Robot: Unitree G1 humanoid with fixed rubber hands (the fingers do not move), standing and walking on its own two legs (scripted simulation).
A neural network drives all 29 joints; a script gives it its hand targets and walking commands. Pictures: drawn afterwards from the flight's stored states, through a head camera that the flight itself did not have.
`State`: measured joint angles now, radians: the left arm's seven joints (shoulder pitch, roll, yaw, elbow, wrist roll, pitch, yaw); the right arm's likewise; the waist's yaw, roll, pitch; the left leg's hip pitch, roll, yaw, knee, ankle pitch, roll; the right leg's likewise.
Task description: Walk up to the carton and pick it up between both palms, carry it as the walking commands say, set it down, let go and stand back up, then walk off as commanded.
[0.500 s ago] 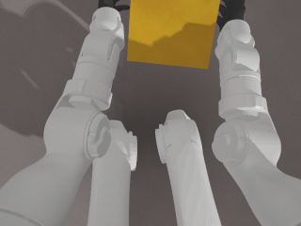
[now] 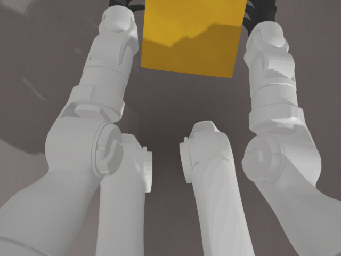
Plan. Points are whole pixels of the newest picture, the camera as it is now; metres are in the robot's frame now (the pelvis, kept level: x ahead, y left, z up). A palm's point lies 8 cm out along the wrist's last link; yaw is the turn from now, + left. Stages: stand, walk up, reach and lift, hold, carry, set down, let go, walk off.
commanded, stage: set down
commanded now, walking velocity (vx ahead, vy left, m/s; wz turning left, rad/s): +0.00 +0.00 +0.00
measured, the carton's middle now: (185, 29) +0.51 -0.09 -0.24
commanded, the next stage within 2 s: none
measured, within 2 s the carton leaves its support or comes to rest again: neither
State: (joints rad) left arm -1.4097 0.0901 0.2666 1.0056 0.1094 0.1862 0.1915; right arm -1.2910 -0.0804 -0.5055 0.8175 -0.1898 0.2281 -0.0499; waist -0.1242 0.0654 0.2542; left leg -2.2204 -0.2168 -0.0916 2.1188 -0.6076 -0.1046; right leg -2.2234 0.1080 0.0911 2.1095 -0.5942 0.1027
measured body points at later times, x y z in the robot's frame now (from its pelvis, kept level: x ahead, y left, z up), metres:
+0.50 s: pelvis +0.00 +0.00 -0.01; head +0.37 -0.04 +0.25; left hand +0.55 +0.03 -0.20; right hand +0.50 -0.22 -0.19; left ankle +0.10 +0.12 -0.36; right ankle +0.10 -0.14 -0.36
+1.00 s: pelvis +0.00 +0.00 -0.01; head +0.36 -0.04 +0.24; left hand +0.55 +0.03 -0.20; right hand +0.50 -0.22 -0.20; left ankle +0.10 +0.12 -0.36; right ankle +0.10 -0.13 -0.36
